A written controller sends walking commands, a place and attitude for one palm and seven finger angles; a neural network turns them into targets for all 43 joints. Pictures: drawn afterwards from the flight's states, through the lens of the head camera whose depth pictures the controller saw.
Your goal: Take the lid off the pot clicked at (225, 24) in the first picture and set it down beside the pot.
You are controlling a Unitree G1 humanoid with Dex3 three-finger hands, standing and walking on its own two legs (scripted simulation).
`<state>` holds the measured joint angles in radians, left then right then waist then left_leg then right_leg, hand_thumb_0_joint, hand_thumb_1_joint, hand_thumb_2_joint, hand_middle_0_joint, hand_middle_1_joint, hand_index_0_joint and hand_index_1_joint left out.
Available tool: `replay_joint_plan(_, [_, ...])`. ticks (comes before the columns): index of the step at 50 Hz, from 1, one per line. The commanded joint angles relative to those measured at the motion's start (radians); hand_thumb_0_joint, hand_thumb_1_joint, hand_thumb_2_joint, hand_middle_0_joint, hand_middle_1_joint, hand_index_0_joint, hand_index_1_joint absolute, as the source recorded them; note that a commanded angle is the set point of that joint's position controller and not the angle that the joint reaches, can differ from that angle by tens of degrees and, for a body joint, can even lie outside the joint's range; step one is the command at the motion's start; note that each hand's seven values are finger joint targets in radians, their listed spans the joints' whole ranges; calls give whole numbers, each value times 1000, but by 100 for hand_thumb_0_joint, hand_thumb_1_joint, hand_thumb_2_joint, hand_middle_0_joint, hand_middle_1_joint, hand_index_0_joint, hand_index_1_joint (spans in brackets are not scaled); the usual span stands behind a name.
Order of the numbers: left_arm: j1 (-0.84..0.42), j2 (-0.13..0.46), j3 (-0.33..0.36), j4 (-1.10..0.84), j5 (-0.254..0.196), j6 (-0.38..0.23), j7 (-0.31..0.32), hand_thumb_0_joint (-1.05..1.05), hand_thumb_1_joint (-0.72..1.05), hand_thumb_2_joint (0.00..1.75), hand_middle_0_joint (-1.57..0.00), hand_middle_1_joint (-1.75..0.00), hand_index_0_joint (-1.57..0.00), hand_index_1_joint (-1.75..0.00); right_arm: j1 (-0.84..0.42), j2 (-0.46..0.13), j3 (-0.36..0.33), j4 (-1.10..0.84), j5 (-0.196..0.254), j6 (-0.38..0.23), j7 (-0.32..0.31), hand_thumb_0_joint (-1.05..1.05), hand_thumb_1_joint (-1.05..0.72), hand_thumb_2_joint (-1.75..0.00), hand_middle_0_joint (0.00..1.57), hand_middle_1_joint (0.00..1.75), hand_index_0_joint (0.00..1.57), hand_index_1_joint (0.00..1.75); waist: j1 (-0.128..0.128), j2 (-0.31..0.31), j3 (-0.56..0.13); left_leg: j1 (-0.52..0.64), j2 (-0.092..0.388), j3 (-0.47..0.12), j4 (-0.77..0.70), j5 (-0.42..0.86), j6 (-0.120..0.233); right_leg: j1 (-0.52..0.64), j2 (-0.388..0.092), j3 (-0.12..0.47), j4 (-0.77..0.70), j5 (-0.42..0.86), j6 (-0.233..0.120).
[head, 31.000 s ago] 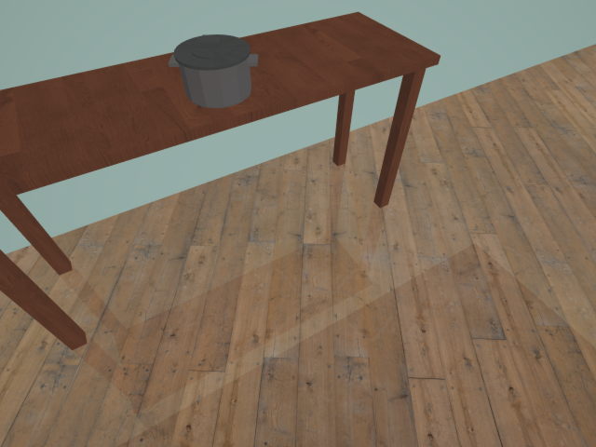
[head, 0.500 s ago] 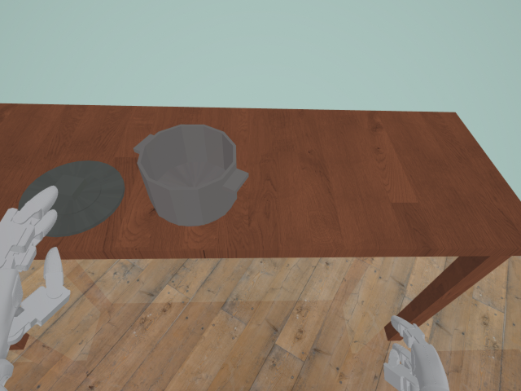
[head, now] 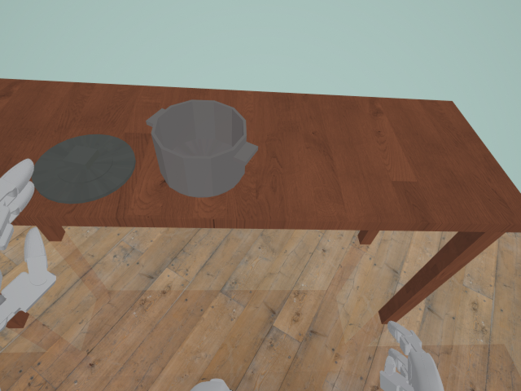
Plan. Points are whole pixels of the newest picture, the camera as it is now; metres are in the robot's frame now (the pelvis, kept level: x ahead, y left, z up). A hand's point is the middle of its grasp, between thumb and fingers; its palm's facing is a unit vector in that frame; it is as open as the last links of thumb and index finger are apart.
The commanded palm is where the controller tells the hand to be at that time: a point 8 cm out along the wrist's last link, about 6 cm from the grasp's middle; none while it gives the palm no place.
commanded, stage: step back with the hand held close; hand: left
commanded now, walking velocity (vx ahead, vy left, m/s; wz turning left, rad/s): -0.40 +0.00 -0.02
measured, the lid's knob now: (81, 157) +0.52 +0.40 +0.00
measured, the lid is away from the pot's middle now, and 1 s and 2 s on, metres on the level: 0.24 0.24 0.24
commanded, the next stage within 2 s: stop stepping back and stand still in 0.72 s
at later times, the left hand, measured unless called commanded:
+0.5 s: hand (24, 322) +0.15 +0.23 +0.18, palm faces +0.30 -0.85 -0.42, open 7.5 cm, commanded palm +0.09 +0.28 +0.19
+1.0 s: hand out of the picture +0.05 +0.24 +0.17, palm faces +0.16 -0.84 -0.52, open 7.5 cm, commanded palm +0.00 +0.29 +0.19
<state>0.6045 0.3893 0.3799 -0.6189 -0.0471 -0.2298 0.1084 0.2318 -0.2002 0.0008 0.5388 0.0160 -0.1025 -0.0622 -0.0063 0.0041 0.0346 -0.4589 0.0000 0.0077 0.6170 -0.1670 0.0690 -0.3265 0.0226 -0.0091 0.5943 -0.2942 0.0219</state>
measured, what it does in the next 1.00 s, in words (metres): walks backwards: right foot, then left foot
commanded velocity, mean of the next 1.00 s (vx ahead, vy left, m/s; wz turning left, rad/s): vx -0.26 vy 0.00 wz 0.01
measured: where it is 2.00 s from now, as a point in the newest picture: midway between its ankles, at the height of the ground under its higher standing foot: outside the picture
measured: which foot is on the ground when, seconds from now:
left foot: down 0.00-0.50, up 0.52-0.66, down 0.68-1.00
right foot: down 0.00-0.32, up 0.34-0.46, down 0.48-0.68, up 0.70-0.98, down 1.00-1.00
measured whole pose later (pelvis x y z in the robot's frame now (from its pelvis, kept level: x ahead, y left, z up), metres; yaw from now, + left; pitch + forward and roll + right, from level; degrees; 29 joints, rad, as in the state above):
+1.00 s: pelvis -0.16 +0.02 +0.01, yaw -5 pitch +1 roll -2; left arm 0.76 0.49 0.42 -0.72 -0.06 -0.15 0.11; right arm 0.26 -0.15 0.00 0.54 0.01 -0.12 -0.02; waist -0.04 -0.05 0.01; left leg -0.44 0.03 0.04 0.54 -0.17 0.03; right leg -0.25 0.02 -0.03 0.52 -0.35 -0.01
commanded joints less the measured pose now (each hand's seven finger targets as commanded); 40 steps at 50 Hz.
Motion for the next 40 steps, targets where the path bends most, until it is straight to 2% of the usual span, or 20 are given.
replay_joint_plan(1, [9,142,121,-239,-5,-72,16,0,90,90,-20,-30,-20,-30,-94,-142,-53,-167,0,-73,-8,0,-90,-90,20,30,20,30,9,155,-110,-123,206,-232,-324,-443,27,190,3,3,31,2,-10])
replay_joint_plan(5, [-3,169,122,-241,-11,-87,15,0,90,90,-20,-30,-20,-30,-84,-137,-62,-138,-1,-74,-1,0,-90,-90,20,30,20,30,-1,-3,-142,35,112,-129,-153,-319,-26,54,-74,83,-137,46,-53])
replay_joint_plan(9, [1,163,106,-250,-17,-95,29,0,90,90,-20,-30,-20,-30,-91,-125,-65,-123,-6,-60,-1,0,-90,-90,20,30,20,30,-12,-17,-153,157,73,-101,3,-186,-47,-93,-173,164,-189,104,-101])
replay_joint_plan(13, [-11,164,109,-242,-24,-99,34,0,90,90,-20,-30,-20,-30,-112,-134,-63,-128,-6,-52,-11,0,-90,-90,20,30,20,30,-14,76,-129,114,131,-163,-140,-249,-31,-78,-80,67,-98,25,-59])
replay_joint_plan(16, [-6,166,143,-239,-8,-98,31,0,90,90,-20,-30,-20,-30,-118,-149,-65,-136,-22,-68,-19,0,-90,-90,20,30,20,30,-9,305,-114,-183,309,-366,-505,-621,43,169,71,-8,224,-148,-12])
replay_joint_plan(18, [1,165,138,-251,-17,-92,27,0,90,90,-20,-30,-20,-30,-90,-127,-71,-125,-29,-74,-6,0,-90,-90,20,30,20,30,1,225,-156,-64,292,-304,-448,-439,40,112,56,7,216,-214,-27])
replay_joint_plan(21, [38,139,93,-249,-26,-82,22,0,90,90,-20,-30,-20,-30,-76,-123,-66,-109,-30,-78,7,0,-90,-90,20,30,20,30,9,203,-205,91,248,-217,-351,-289,-1,114,32,0,-47,-138,-39])
replay_joint_plan(23, [0,151,75,-232,-16,-81,16,0,90,90,-20,-30,-20,-30,-70,-125,-66,-92,-29,-63,9,0,-90,-90,20,30,20,30,1,124,-197,132,177,-125,-202,-277,-49,95,-40,31,-245,-30,-67])
replay_joint_plan(25, [-61,194,76,-244,-6,-91,17,0,90,90,-20,-30,-20,-30,-85,-111,-64,-84,-18,-61,1,0,-90,-90,20,30,20,30,1,-159,-164,211,9,1,216,-300,-101,-163,-261,223,-387,-34,-158])
replay_joint_plan(26, [-91,173,58,-235,-6,-75,22,0,90,90,-20,-30,-20,-30,-90,-116,-77,-79,-11,-62,-3,0,-90,-90,20,30,20,30,-11,-232,-129,216,-15,-21,395,-271,-96,-269,-354,279,-408,-31,-196])
replay_joint_plan(27, [-85,161,59,-197,0,-59,24,0,90,90,-20,-30,-20,-30,-116,-97,-71,-79,-9,-51,-1,0,-90,-90,20,30,20,30,-14,-225,-110,147,-7,-37,490,-275,-85,-224,-356,242,-351,170,-204])
replay_joint_plan(29, [-78,155,70,-155,-3,-53,24,0,90,90,-20,-30,-20,-30,-146,-63,-44,-82,-8,-36,-4,0,-90,-90,20,30,20,30,-24,-141,-49,8,33,-66,366,-310,-75,-74,-327,190,-227,494,-175])
replay_joint_plan(31, [-80,167,88,-164,-5,-64,28,0,90,90,-20,-30,-20,-30,-138,-77,-31,-73,-6,-31,-14,0,-90,-90,20,30,20,30,-39,-49,-49,27,39,-53,-30,-199,-66,41,-256,128,-85,621,-110])
replay_joint_plan(32, [-73,163,86,-200,-15,-75,28,0,90,90,-20,-30,-20,-30,-125,-102,-39,-78,0,-37,-19,0,-90,-90,20,30,20,30,-41,29,-85,85,74,-62,-243,81,-46,78,-177,74,24,564,-60])
replay_joint_plan(33, [-75,175,104,-239,-21,-85,27,0,90,90,-20,-30,-20,-30,-122,-125,-58,-101,-2,-43,-17,0,-90,-90,20,30,20,30,-23,186,-126,197,217,-216,-265,447,10,-12,-52,7,130,283,-3])
replay_joint_plan(34, [-75,183,103,-259,-33,-97,19,0,90,90,-20,-30,-20,-30,-97,-121,-71,-99,-2,-59,-2,0,-90,-90,20,30,20,30,-24,234,-190,347,317,-271,-244,706,64,-149,6,50,256,-137,-10])
replay_joint_plan(35, [13,171,112,-209,-40,-100,13,0,90,90,-20,-30,-20,-30,-88,-108,-75,-90,-17,-79,8,0,-90,-90,20,30,20,30,-14,210,-243,418,354,-341,-225,827,101,-235,37,80,371,-317,-10])
replay_joint_plan(36, [31,181,131,-285,-49,-92,3,0,90,90,-20,-30,-20,-30,-74,-103,-67,-91,-30,-97,16,0,-90,-90,20,30,20,30,-5,246,-289,428,357,-346,-215,802,103,-240,23,110,405,-356,5])
replay_joint_plan(37, [28,188,137,-327,-40,-80,10,0,90,90,-20,-30,-20,-30,-55,-111,-75,-82,-25,-99,24,0,-90,-90,20,30,20,30,-14,212,-287,423,336,-279,-193,820,89,-233,25,114,398,-307,7])
replay_joint_plan(40, [78,151,109,-364,-32,-44,20,0,90,90,-20,-30,-20,-30,-71,-117,-81,-103,-5,-94,44,0,-90,-90,20,30,20,30,-8,221,-265,357,275,-169,-212,642,49,-150,14,55,293,-175,7])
